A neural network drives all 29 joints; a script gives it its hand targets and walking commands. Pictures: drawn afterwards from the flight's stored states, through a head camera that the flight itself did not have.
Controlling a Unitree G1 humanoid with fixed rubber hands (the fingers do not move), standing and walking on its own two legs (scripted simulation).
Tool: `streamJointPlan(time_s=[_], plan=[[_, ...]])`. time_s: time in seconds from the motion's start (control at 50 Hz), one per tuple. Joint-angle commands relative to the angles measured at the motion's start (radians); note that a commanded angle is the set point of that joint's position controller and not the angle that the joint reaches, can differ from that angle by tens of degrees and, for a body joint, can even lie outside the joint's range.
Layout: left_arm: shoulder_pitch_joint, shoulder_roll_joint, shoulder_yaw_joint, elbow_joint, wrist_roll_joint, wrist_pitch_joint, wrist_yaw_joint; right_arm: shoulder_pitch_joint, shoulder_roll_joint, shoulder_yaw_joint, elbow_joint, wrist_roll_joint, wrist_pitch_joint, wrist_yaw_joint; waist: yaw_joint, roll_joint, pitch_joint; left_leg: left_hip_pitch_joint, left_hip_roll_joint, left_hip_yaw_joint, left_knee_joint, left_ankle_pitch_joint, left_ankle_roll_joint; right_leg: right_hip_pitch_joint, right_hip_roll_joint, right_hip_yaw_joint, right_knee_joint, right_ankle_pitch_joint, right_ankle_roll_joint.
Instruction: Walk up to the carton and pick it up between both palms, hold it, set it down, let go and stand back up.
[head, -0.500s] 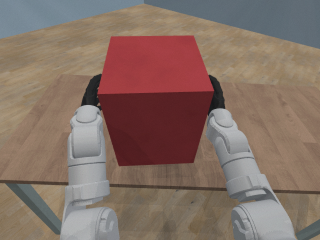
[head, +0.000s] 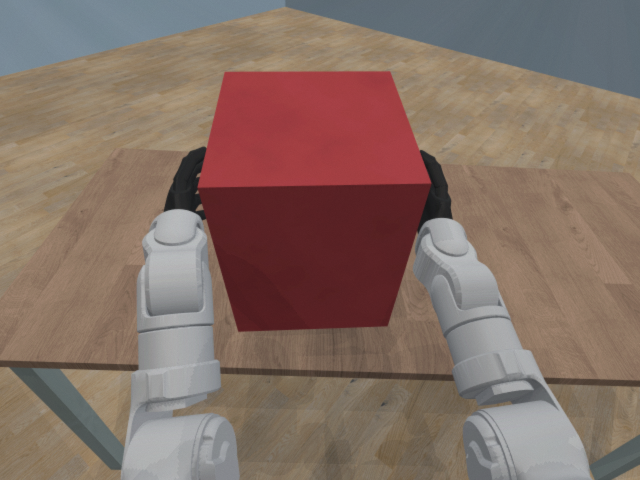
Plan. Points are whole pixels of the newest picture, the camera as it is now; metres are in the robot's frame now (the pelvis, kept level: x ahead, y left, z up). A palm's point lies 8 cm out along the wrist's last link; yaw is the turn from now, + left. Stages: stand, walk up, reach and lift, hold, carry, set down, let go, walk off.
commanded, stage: hold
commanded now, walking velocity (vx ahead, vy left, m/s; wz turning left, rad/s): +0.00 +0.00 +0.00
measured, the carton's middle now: (311, 206) +0.40 +0.00 +0.17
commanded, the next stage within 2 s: set down in 0.74 s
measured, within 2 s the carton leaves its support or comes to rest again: neither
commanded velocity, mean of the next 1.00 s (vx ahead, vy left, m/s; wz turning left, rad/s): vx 0.00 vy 0.00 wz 0.00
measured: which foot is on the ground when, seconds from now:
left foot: down 0.00-1.00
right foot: down 0.00-1.00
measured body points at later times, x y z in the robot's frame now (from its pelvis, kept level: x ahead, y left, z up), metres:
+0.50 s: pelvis +0.00 +0.00 +0.00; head -0.03 +0.03 +0.45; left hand +0.38 +0.15 +0.19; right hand +0.37 -0.15 +0.18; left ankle +0.03 +0.13 -0.75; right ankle +0.02 -0.12 -0.75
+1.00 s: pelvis +0.00 +0.01 +0.00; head -0.04 +0.04 +0.45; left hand +0.39 +0.15 +0.20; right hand +0.38 -0.14 +0.20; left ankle +0.03 +0.13 -0.75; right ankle +0.02 -0.12 -0.75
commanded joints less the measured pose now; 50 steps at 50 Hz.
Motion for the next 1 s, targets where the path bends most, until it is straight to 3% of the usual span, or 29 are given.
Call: streamJointPlan(time_s=[0.0, 0.02, 0.04, 0.06, 0.1, 0.12, 0.16, 0.2, 0.22, 0.3, 0.36, 0.4, 0.46, 0.48, 0.56, 0.58, 0.64, 0.68, 0.72, 0.74, 0.76, 0.78, 0.82, 0.88, 0.92, 0.94, 0.98], plan=[[-0.583, -0.501, -0.466, -0.101, -0.152, -0.065, -0.116, -0.740, 0.521, 0.364, -0.307, 0.067, -0.076, 0.122, -0.023, 0.079, -0.418, 0.008, -0.078, 0.077, -0.038, 0.200, 0.021, 0.151, 0.070, -0.024, -0.005, 0.134, 0.033], [-0.558, -0.507, -0.467, -0.093, -0.157, -0.062, -0.116, -0.771, 0.532, 0.384, -0.356, 0.081, -0.082, 0.122, -0.003, 0.081, -0.455, 0.014, -0.078, 0.075, -0.036, 0.228, 0.022, 0.165, 0.073, -0.024, -0.001, 0.154, 0.034], [-0.559, -0.514, -0.488, -0.102, -0.166, -0.061, -0.114, -0.758, 0.513, 0.382, -0.353, 0.084, -0.079, 0.120, -0.015, 0.099, -0.439, 0.029, -0.079, 0.077, -0.032, 0.232, 0.013, 0.150, 0.078, -0.025, 0.000, 0.149, 0.032], [-0.557, -0.506, -0.463, -0.077, -0.151, -0.058, -0.113, -0.765, 0.500, 0.378, -0.321, 0.085, -0.072, 0.122, 0.003, 0.101, -0.414, 0.022, -0.075, 0.069, -0.035, 0.238, 0.009, 0.141, 0.081, -0.028, -0.001, 0.123, 0.026], [-0.555, -0.509, -0.469, -0.091, -0.165, -0.059, -0.114, -0.758, 0.512, 0.371, -0.343, 0.080, -0.074, 0.122, -0.012, 0.073, -0.426, 0.025, -0.074, 0.069, -0.036, 0.229, 0.020, 0.145, 0.075, -0.026, -0.010, 0.128, 0.029], [-0.565, -0.499, -0.457, -0.083, -0.155, -0.061, -0.113, -0.770, 0.517, 0.371, -0.327, 0.079, -0.073, 0.124, 0.004, 0.070, -0.420, 0.007, -0.080, 0.079, -0.046, 0.201, 0.022, 0.147, 0.074, -0.027, -0.009, 0.114, 0.027], [-0.530, -0.505, -0.467, -0.093, -0.159, -0.057, -0.126, -0.719, 0.526, 0.369, -0.322, 0.078, -0.070, 0.116, -0.023, 0.084, -0.417, 0.034, -0.082, 0.081, -0.032, 0.239, 0.021, 0.150, 0.072, -0.022, -0.008, 0.167, 0.034], [-0.554, -0.497, -0.469, -0.078, -0.158, -0.057, -0.127, -0.763, 0.513, 0.371, -0.348, 0.071, -0.073, 0.114, -0.018, 0.078, -0.407, 0.008, -0.080, 0.076, -0.036, 0.199, 0.019, 0.151, 0.067, -0.020, -0.009, 0.147, 0.035], [-0.564, -0.491, -0.461, -0.073, -0.156, -0.055, -0.128, -0.746, 0.518, 0.356, -0.309, 0.061, -0.066, 0.113, -0.027, 0.068, -0.383, -0.001, -0.079, 0.077, -0.047, 0.178, 0.025, 0.146, 0.070, -0.025, -0.012, 0.119, 0.034], [-0.552, -0.518, -0.499, -0.124, -0.177, -0.067, -0.118, -0.762, 0.527, 0.407, -0.386, 0.094, -0.076, 0.113, -0.019, 0.091, -0.454, 0.033, -0.079, 0.066, -0.019, 0.267, 0.014, 0.167, 0.072, -0.022, 0.007, 0.200, 0.036], [-0.564, -0.494, -0.474, -0.100, -0.162, -0.065, -0.121, -0.734, 0.524, 0.386, -0.322, 0.083, -0.062, 0.115, -0.014, 0.078, -0.416, 0.020, -0.079, 0.069, -0.036, 0.212, 0.017, 0.152, 0.071, -0.018, -0.010, 0.148, 0.031], [-0.531, -0.494, -0.463, -0.098, -0.167, -0.062, -0.123, -0.738, 0.518, 0.391, -0.347, 0.078, -0.066, 0.115, -0.003, 0.059, -0.422, 0.013, -0.078, 0.072, -0.038, 0.238, 0.023, 0.164, 0.074, -0.020, -0.004, 0.171, 0.035], [-0.546, -0.503, -0.483, -0.096, -0.174, -0.057, -0.123, -0.749, 0.518, 0.384, -0.364, 0.082, -0.070, 0.110, -0.021, 0.082, -0.423, 0.023, -0.079, 0.070, -0.034, 0.238, 0.013, 0.149, 0.078, -0.024, -0.006, 0.151, 0.036], [-0.565, -0.492, -0.474, -0.109, -0.171, -0.064, -0.123, -0.763, 0.521, 0.389, -0.367, 0.081, -0.073, 0.112, -0.010, 0.073, -0.431, 0.023, -0.080, 0.074, -0.032, 0.231, 0.018, 0.155, 0.074, -0.025, -0.008, 0.151, 0.038], [-0.552, -0.495, -0.461, -0.079, -0.145, -0.059, -0.126, -0.724, 0.504, 0.351, -0.298, 0.067, -0.065, 0.118, -0.016, 0.099, -0.371, 0.014, -0.075, 0.077, -0.050, 0.207, 0.006, 0.131, 0.075, -0.025, -0.012, 0.105, 0.028], [-0.546, -0.493, -0.455, -0.090, -0.147, -0.058, -0.126, -0.742, 0.504, 0.370, -0.335, 0.075, -0.075, 0.121, -0.002, 0.087, -0.391, 0.006, -0.078, 0.078, -0.050, 0.208, 0.013, 0.143, 0.075, -0.024, -0.012, 0.110, 0.027], [-0.566, -0.506, -0.496, -0.129, -0.179, -0.070, -0.122, -0.747, 0.526, 0.385, -0.371, 0.085, -0.079, 0.115, -0.022, 0.088, -0.441, 0.024, -0.079, 0.074, -0.029, 0.248, 0.011, 0.154, 0.073, -0.025, 0.000, 0.158, 0.031], [-0.557, -0.497, -0.466, -0.073, -0.158, -0.065, -0.123, -0.742, 0.508, 0.366, -0.309, 0.069, -0.068, 0.119, -0.010, 0.082, -0.378, 0.013, -0.080, 0.077, -0.053, 0.182, 0.017, 0.119, 0.071, -0.026, -0.018, 0.095, 0.030], [-0.547, -0.499, -0.458, -0.074, -0.163, -0.064, -0.127, -0.757, 0.518, 0.374, -0.329, 0.074, -0.071, 0.118, -0.006, 0.058, -0.399, 0.000, -0.082, 0.077, -0.049, 0.182, 0.026, 0.143, 0.071, -0.023, -0.009, 0.122, 0.035], [-0.555, -0.460, -0.493, -0.180, -0.213, -0.070, -0.128, -0.748, 0.484, 0.413, -0.403, 0.121, -0.062, 0.103, -0.009, -0.004, -0.524, -0.009, -0.090, 0.088, -0.021, 0.213, 0.049, 0.211, 0.055, 0.000, 0.001, 0.309, 0.050], [-0.553, -0.437, -0.486, -0.196, -0.224, -0.078, -0.123, -0.737, 0.472, 0.429, -0.409, 0.131, -0.052, 0.094, -0.020, 0.004, -0.549, -0.009, -0.094, 0.081, -0.011, 0.224, 0.044, 0.221, 0.052, 0.001, 0.017, 0.358, 0.060], [-0.538, -0.442, -0.471, -0.146, -0.212, -0.069, -0.128, -0.772, 0.470, 0.426, -0.419, 0.130, -0.047, 0.091, -0.009, 0.026, -0.495, -0.027, -0.097, 0.078, -0.023, 0.187, 0.046, 0.218, 0.048, 0.007, 0.007, 0.340, 0.061], [-0.582, -0.448, -0.460, -0.109, -0.205, -0.073, -0.138, -0.752, 0.461, 0.355, -0.357, 0.091, -0.051, 0.096, -0.048, 0.061, -0.433, -0.028, -0.086, 0.074, -0.043, 0.129, 0.029, 0.148, 0.056, -0.012, -0.008, 0.220, 0.044], [-0.614, -0.447, -0.424, -0.082, -0.171, -0.107, -0.142, -0.747, 0.476, 0.313, -0.301, 0.037, -0.098, 0.120, -0.023, 0.108, -0.422, -0.021, -0.082, 0.089, -0.060, 0.102, 0.006, 0.134, 0.059, -0.027, -0.015, 0.117, 0.027], [-0.587, -0.444, -0.387, -0.029, -0.140, -0.130, -0.150, -0.707, 0.477, 0.286, -0.225, -0.008, -0.131, 0.137, -0.020, 0.096, -0.372, -0.020, -0.076, 0.092, -0.069, 0.103, 0.004, 0.114, 0.057, -0.032, -0.026, 0.092, 0.020], [-0.571, -0.458, -0.380, 0.020, -0.137, -0.135, -0.157, -0.723, 0.458, 0.239, -0.210, -0.041, -0.154, 0.143, -0.045, 0.110, -0.367, -0.034, -0.074, 0.095, -0.073, 0.068, 0.000, 0.101, 0.054, -0.037, -0.035, 0.070, 0.013], [-0.531, -0.462, -0.344, 0.052, -0.096, -0.175, -0.170, -0.669, 0.473, 0.228, -0.188, -0.076, -0.213, 0.153, -0.020, 0.072, -0.343, -0.021, -0.075, 0.106, -0.086, 0.072, 0.008, 0.121, 0.058, -0.045, -0.037, 0.071, 0.019]])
